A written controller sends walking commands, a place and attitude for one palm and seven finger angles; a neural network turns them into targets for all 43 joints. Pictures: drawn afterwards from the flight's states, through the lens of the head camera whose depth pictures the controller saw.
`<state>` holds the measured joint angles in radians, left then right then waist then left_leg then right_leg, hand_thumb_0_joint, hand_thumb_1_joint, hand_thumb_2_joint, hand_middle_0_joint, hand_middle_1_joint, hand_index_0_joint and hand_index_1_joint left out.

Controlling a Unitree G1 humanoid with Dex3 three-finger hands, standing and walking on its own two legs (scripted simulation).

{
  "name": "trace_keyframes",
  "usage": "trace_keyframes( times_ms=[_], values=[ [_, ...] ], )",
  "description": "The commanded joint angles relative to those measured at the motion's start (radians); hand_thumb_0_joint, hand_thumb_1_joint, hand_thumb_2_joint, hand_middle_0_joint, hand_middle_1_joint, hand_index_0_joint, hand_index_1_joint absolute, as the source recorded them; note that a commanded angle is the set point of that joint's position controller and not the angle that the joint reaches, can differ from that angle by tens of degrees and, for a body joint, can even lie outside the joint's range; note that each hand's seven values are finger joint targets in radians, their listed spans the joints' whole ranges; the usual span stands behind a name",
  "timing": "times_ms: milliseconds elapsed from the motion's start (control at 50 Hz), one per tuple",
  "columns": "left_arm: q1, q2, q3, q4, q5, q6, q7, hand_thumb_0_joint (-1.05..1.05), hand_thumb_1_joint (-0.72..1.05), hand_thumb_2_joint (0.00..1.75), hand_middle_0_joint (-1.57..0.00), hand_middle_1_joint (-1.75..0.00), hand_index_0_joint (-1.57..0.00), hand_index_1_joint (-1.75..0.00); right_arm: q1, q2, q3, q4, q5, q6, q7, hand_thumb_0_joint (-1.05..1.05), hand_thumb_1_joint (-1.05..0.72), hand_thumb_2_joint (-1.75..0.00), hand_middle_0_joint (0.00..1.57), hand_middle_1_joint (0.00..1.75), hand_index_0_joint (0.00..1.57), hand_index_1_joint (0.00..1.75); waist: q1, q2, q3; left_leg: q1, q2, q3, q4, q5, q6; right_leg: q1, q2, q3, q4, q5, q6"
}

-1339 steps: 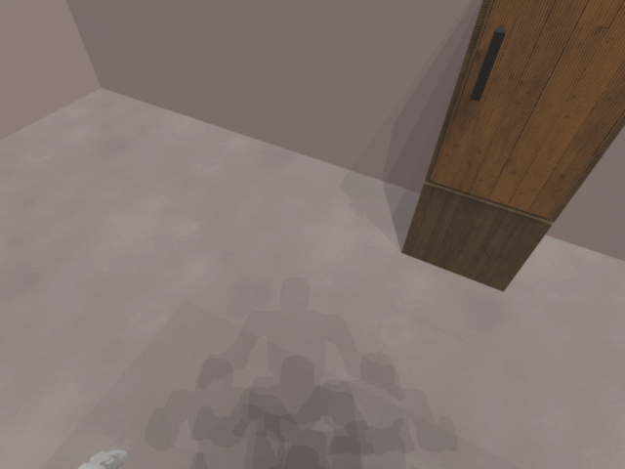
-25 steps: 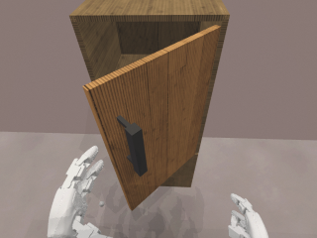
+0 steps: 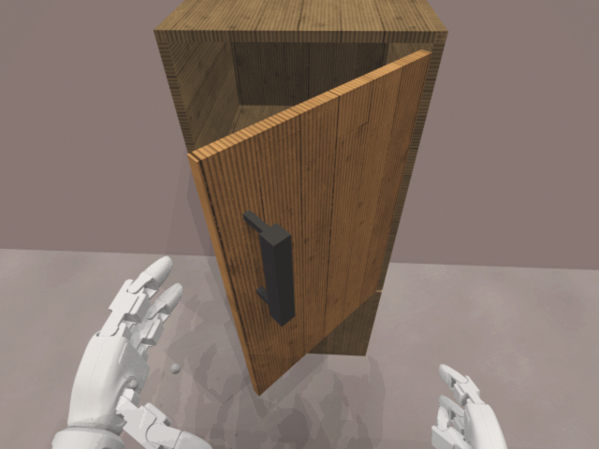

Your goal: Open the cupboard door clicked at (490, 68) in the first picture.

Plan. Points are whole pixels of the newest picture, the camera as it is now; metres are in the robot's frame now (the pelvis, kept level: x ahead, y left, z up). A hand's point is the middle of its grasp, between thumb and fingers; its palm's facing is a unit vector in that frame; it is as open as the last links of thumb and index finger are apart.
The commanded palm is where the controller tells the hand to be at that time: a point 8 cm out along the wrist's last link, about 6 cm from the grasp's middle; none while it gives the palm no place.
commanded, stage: draw the hand back to the body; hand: left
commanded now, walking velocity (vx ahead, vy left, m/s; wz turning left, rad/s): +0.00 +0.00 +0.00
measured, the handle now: (268, 270) +0.31 +0.07 +0.11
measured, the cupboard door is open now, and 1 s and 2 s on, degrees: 46 46 46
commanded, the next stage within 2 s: step back with the hand held close in 1.32 s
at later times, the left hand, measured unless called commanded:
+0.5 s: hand (92, 342) +0.19 +0.22 +0.15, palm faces +0.25 -0.92 -0.29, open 14.3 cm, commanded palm +0.15 +0.27 +0.18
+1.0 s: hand (31, 280) +0.22 +0.28 +0.20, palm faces +0.42 -0.81 -0.40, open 8.4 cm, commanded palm +0.17 +0.31 +0.21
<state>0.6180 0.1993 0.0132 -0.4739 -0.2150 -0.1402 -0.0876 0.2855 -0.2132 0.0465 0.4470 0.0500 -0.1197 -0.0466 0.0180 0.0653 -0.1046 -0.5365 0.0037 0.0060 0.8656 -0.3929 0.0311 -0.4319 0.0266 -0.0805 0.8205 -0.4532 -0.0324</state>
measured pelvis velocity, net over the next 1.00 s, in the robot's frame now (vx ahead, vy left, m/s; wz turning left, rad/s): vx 0.03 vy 0.02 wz -0.03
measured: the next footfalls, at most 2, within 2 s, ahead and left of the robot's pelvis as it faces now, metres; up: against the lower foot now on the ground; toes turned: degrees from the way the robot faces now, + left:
none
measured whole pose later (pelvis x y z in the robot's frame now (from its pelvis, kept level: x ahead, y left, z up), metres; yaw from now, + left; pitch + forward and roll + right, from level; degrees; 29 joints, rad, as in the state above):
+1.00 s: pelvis +0.03 +0.02 +0.04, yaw -2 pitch -2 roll -1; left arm 0.50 0.37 0.34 -0.45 -0.08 -0.07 0.13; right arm 0.20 -0.22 0.03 0.61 0.01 -0.08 -0.07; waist 0.06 0.05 0.00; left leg -0.17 -0.03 0.05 0.45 -0.24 0.05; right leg -0.07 0.01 -0.03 0.39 -0.28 0.00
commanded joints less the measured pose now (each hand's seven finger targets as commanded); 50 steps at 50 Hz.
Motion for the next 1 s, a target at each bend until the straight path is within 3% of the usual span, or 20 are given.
trace_keyframes(
  times_ms=[0, 100, 120, 180, 220, 240, 260, 280, 320, 340, 420, 520, 640, 680, 740, 900, 980],
  values=[
    [-0.014, 0.075, 0.067, -0.255, -0.024, -0.014, -0.012, 0.00, -0.50, 0.30, -0.15, -0.30, -0.15, -0.30, -0.135, -0.109, -0.043, -0.184, 0.000, -0.081, -0.014, 0.00, -0.90, -0.90, 0.20, 0.30, 0.20, 0.30, 0.016, -0.058, -0.039, 0.136, -0.002, -0.058, -0.170, 0.116, 0.004, -0.034, 0.003, 0.024, -0.180, 0.165, 0.017],
    [-0.033, 0.119, 0.121, -0.288, -0.026, 0.014, -0.023, 0.00, -0.50, 0.30, -0.15, -0.30, -0.15, -0.30, -0.130, -0.113, -0.043, -0.169, 0.001, -0.090, -0.018, 0.00, -0.90, -0.90, 0.20, 0.30, 0.20, 0.30, 0.023, -0.034, -0.036, 0.163, 0.002, -0.068, -0.193, 0.134, 0.000, -0.025, 0.007, 0.010, -0.183, 0.176, 0.013],
    [-0.040, 0.105, 0.113, -0.297, -0.033, 0.019, -0.027, 0.00, -0.50, 0.30, -0.15, -0.30, -0.15, -0.30, -0.133, -0.112, -0.038, -0.170, 0.001, -0.092, -0.018, 0.00, -0.90, -0.90, 0.20, 0.30, 0.20, 0.30, 0.020, -0.037, -0.032, 0.170, 0.002, -0.071, -0.199, 0.142, -0.001, -0.025, 0.008, 0.006, -0.182, 0.186, 0.014],
    [-0.051, 0.118, 0.139, -0.307, -0.045, 0.034, -0.040, 0.00, -0.40, 0.34, -0.15, -0.30, -0.15, -0.30, -0.129, -0.115, -0.037, -0.160, 0.003, -0.097, -0.019, 0.00, -0.90, -0.90, 0.20, 0.30, 0.20, 0.30, 0.025, -0.008, -0.045, 0.194, 0.004, -0.078, -0.214, 0.154, -0.007, -0.015, 0.010, -0.002, -0.183, 0.195, 0.012],
    [-0.056, 0.128, 0.159, -0.300, -0.054, 0.051, -0.049, 0.00, -0.32, 0.37, -0.16, -0.30, -0.16, -0.30, -0.136, -0.118, -0.038, -0.152, 0.006, -0.097, -0.021, 0.00, -0.90, -0.90, 0.20, 0.30, 0.20, 0.30, 0.023, -0.023, -0.049, 0.202, 0.005, -0.080, -0.218, 0.171, -0.006, 0.001, 0.010, -0.002, -0.193, 0.214, 0.013],
    [-0.094, 0.268, 0.188, -0.375, 0.086, 0.036, 0.066, 0.00, -0.29, 0.39, -0.16, -0.30, -0.16, -0.30, -0.149, -0.108, -0.035, -0.163, -0.009, -0.083, -0.046, 0.00, -0.90, -0.90, 0.20, 0.30, 0.20, 0.30, 0.052, -0.011, -0.008, 0.200, 0.009, -0.061, -0.249, 0.144, -0.006, 0.023, -0.011, 0.075, -0.278, 0.209, 0.000],
    [-0.033, 0.197, 0.172, -0.309, 0.094, 0.047, 0.114, 0.00, -0.26, 0.40, -0.16, -0.30, -0.16, -0.30, -0.137, -0.091, -0.027, -0.147, -0.020, -0.074, -0.054, 0.00, -0.90, -0.90, 0.20, 0.30, 0.20, 0.30, 0.035, -0.033, 0.033, 0.210, 0.006, -0.056, -0.260, 0.124, -0.008, 0.022, -0.019, 0.073, -0.312, 0.178, -0.001],
    [-0.012, 0.173, 0.157, -0.295, 0.100, 0.056, 0.133, 0.00, -0.22, 0.42, -0.16, -0.30, -0.16, -0.30, -0.137, -0.092, -0.028, -0.147, -0.020, -0.068, -0.056, 0.00, -0.90, -0.90, 0.20, 0.30, 0.20, 0.30, 0.031, -0.053, 0.044, 0.213, 0.007, -0.057, -0.266, 0.115, -0.009, 0.023, -0.022, 0.070, -0.318, 0.168, 0.001],
    [-0.023, 0.173, 0.158, -0.282, 0.124, 0.061, 0.161, 0.00, -0.15, 0.45, -0.16, -0.30, -0.16, -0.30, -0.147, -0.097, -0.027, -0.130, -0.024, -0.054, -0.056, 0.00, -0.90, -0.90, 0.20, 0.30, 0.20, 0.30, 0.027, -0.047, 0.048, 0.246, 0.016, -0.057, -0.289, 0.142, -0.007, 0.055, -0.020, 0.064, -0.332, 0.186, 0.002],
    [-0.038, 0.183, 0.166, -0.285, 0.131, 0.058, 0.172, 0.00, -0.12, 0.47, -0.16, -0.30, -0.16, -0.30, -0.152, -0.100, -0.026, -0.124, -0.026, -0.048, -0.056, 0.00, -0.90, -0.90, 0.20, 0.30, 0.20, 0.30, 0.027, -0.010, 0.049, 0.261, 0.018, -0.060, -0.308, 0.143, -0.009, 0.066, -0.020, 0.063, -0.341, 0.186, 0.001],
    [-0.078, 0.209, 0.189, -0.297, 0.154, 0.043, 0.207, 0.00, 0.02, 0.52, -0.17, -0.30, -0.17, -0.30, -0.168, -0.106, -0.025, -0.103, -0.034, -0.048, -0.056, 0.00, -0.90, -0.90, 0.20, 0.30, 0.20, 0.30, 0.029, 0.032, 0.041, 0.313, 0.023, -0.070, -0.370, 0.156, -0.013, 0.127, -0.021, 0.057, -0.366, 0.195, 0.001],
    [-0.094, 0.235, 0.233, -0.297, 0.162, 0.031, 0.226, 0.00, 0.20, 0.60, -0.18, -0.30, -0.18, -0.30, -0.179, -0.114, -0.030, -0.075, -0.041, -0.054, -0.052, 0.00, -0.90, -0.90, 0.20, 0.30, 0.20, 0.30, 0.036, 0.021, 0.008, 0.373, 0.036, -0.085, -0.432, 0.234, -0.021, 0.202, -0.018, 0.051, -0.383, 0.246, 0.000],
    [-0.081, 0.253, 0.303, -0.214, 0.156, 0.034, 0.229, 0.00, 0.41, 0.69, -0.18, -0.30, -0.18, -0.30, -0.191, -0.119, -0.040, -0.041, -0.043, -0.034, -0.042, 0.00, -0.90, -0.90, 0.20, 0.30, 0.20, 0.30, 0.043, -0.037, 0.044, 0.395, 0.044, -0.068, -0.466, 0.339, -0.032, 0.251, -0.014, 0.047, -0.421, 0.306, 0.004],
    [-0.102, 0.265, 0.328, -0.210, 0.155, 0.028, 0.228, 0.00, 0.48, 0.72, -0.19, -0.30, -0.19, -0.30, -0.194, -0.121, -0.045, -0.036, -0.042, -0.027, -0.040, 0.00, -0.90, -0.90, 0.20, 0.30, 0.20, 0.30, 0.044, -0.030, 0.043, 0.410, 0.044, -0.062, -0.474, 0.354, -0.032, 0.261, -0.013, 0.051, -0.433, 0.317, 0.004],
    [-0.133, 0.282, 0.352, -0.232, 0.158, 0.020, 0.230, 0.00, 0.58, 0.76, -0.19, -0.30, -0.19, -0.30, -0.193, -0.123, -0.048, -0.024, -0.044, -0.026, -0.034, 0.00, -0.90, -0.90, 0.20, 0.30, 0.20, 0.30, 0.046, 0.052, 0.020, 0.441, 0.048, -0.066, -0.483, 0.420, -0.044, 0.282, -0.016, 0.053, -0.438, 0.338, 0.004],
    [-0.170, 0.350, 0.458, -0.192, 0.145, 0.013, 0.237, 0.00, 0.87, 0.88, -0.20, -0.30, -0.20, -0.30, -0.203, -0.129, -0.061, -0.002, -0.043, -0.017, -0.030, 0.00, -0.90, -0.90, 0.20, 0.30, 0.20, 0.30, 0.053, 0.016, 0.005, 0.457, 0.044, -0.047, -0.487, 0.465, -0.038, 0.328, -0.014, 0.057, -0.465, 0.396, 0.002],
    [-0.154, 0.288, 0.411, -0.142, 0.139, 0.017, 0.223, 0.00, 0.90, 0.90, -0.20, -0.30, -0.20, -0.30, -0.203, -0.127, -0.066, 0.004, -0.041, -0.006, -0.024, 0.00, -0.90, -0.90, 0.20, 0.30, 0.20, 0.30, 0.042, -0.007, 0.032, 0.477, 0.043, -0.030, -0.488, 0.465, -0.027, 0.304, -0.016, 0.057, -0.482, 0.407, 0.012]
  ],
)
